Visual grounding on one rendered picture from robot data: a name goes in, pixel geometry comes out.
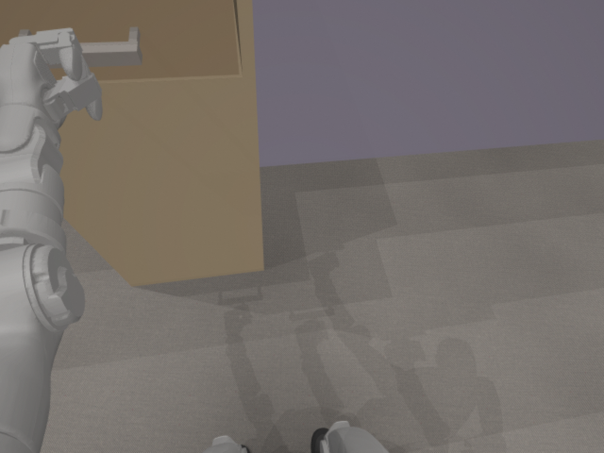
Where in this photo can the left robot hand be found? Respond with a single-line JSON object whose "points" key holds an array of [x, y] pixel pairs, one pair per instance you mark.
{"points": [[25, 78]]}

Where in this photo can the left robot shin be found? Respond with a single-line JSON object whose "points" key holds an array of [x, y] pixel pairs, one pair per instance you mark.
{"points": [[221, 440]]}

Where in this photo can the drawer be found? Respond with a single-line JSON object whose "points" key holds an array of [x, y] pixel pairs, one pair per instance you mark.
{"points": [[179, 38]]}

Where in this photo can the robot left upper arm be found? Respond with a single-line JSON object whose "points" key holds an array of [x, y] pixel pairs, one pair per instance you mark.
{"points": [[40, 296]]}

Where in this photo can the robot left forearm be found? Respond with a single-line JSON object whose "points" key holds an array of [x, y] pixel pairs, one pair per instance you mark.
{"points": [[31, 190]]}

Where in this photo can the cabinet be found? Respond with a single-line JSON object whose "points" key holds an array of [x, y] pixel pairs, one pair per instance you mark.
{"points": [[166, 186]]}

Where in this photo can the handle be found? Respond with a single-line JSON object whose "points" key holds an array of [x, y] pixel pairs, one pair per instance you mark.
{"points": [[102, 54]]}

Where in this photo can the right robot thigh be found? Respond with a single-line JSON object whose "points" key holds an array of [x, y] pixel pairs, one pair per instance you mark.
{"points": [[351, 440]]}

